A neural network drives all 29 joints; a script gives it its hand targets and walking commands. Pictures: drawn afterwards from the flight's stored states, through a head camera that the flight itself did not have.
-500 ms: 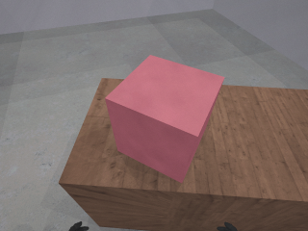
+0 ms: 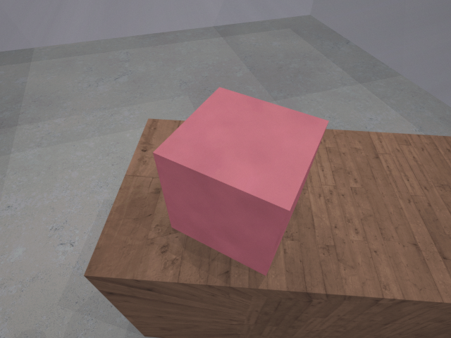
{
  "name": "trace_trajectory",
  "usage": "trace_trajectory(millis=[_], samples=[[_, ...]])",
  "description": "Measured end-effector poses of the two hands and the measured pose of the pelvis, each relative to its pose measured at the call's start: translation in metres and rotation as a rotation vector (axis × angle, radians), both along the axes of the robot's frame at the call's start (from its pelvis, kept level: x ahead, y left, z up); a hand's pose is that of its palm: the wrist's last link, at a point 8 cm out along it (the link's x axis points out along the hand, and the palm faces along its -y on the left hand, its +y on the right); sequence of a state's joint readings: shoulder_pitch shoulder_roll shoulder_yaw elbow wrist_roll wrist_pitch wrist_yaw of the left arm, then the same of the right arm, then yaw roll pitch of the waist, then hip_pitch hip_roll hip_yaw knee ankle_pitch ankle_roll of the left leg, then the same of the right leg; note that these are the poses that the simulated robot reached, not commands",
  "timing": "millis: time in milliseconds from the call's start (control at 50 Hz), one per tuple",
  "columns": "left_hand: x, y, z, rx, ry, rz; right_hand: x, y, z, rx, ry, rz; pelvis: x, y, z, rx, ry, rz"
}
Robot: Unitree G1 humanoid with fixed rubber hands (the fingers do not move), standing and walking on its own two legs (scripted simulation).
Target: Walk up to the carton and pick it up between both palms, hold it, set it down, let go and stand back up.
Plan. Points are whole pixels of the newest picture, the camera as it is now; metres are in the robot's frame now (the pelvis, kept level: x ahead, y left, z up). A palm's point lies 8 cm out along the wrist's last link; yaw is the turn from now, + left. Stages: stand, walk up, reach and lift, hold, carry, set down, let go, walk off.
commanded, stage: stand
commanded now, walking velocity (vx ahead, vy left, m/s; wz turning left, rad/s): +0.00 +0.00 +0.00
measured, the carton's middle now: (242, 179) +0.44 -0.03 +0.01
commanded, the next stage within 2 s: walk up in 0.40 s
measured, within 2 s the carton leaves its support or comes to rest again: neither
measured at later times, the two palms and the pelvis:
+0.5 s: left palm out of the picture -0.01 +0.22 -0.14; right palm out of the picture -0.01 -0.21 -0.14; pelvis +0.00 +0.00 +0.01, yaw +0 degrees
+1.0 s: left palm out of the picture +0.03 +0.38 -0.15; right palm out of the picture +0.01 -0.20 -0.13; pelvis -0.08 +0.08 -0.02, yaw -3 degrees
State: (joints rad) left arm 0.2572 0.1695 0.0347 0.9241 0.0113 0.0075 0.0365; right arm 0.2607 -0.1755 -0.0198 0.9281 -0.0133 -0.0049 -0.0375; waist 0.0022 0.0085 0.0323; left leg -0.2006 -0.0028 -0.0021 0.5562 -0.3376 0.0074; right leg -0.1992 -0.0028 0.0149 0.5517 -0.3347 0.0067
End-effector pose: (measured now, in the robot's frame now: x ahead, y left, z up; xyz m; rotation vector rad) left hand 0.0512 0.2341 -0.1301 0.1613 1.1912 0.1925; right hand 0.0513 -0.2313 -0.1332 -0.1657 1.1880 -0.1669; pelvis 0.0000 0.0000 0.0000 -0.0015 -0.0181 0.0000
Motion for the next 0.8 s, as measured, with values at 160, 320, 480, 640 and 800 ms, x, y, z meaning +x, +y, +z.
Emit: trace_trajectory(millis=[160,320,480,640,800], samples=[[-0.022,-0.003,-0.003,-0.009,0.079,0.020,-0.021,0.003,-0.004,0.010,0.078,-0.020,0.001,0.000,0.003,0.000,-0.014,0.000],[-0.042,-0.012,-0.007,-0.030,0.146,0.032,-0.042,0.011,-0.007,0.028,0.146,-0.032,0.000,0.000,0.005,0.000,-0.025,-0.001],[-0.057,-0.019,-0.009,-0.047,0.197,0.038,-0.059,0.020,-0.009,0.045,0.200,-0.040,-0.002,0.002,0.007,0.000,-0.031,-0.001],[-0.067,-0.020,-0.010,-0.052,0.227,0.038,-0.069,0.025,-0.010,0.054,0.228,-0.050,-0.004,0.004,0.007,0.000,-0.027,-0.005],[-0.053,0.044,-0.004,0.115,0.130,-0.007,-0.041,-0.011,-0.011,-0.097,0.151,-0.006,-0.039,0.025,-0.005,-0.016,-0.002,-0.027]])
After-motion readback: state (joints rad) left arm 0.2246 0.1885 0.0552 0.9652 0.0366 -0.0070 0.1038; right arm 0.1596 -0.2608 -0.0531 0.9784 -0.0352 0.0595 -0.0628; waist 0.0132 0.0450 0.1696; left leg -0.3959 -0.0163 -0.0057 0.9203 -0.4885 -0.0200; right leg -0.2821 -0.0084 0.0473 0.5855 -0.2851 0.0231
